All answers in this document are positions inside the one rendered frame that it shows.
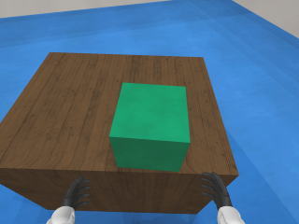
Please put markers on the left robot hand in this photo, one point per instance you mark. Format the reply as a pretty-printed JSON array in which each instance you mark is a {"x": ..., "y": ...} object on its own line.
[{"x": 71, "y": 197}]

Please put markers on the right robot hand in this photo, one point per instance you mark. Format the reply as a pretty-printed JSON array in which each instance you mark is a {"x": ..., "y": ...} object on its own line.
[{"x": 220, "y": 194}]

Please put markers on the pedestal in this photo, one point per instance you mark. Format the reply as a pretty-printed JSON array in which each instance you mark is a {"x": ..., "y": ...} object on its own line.
[{"x": 58, "y": 130}]

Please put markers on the robot right forearm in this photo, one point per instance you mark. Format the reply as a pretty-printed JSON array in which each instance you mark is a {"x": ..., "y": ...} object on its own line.
[{"x": 229, "y": 215}]

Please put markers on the carton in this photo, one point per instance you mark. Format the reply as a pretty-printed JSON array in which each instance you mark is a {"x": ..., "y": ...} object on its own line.
[{"x": 150, "y": 129}]

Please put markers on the robot left forearm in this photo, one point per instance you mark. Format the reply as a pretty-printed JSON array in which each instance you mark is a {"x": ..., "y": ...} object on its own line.
[{"x": 63, "y": 215}]

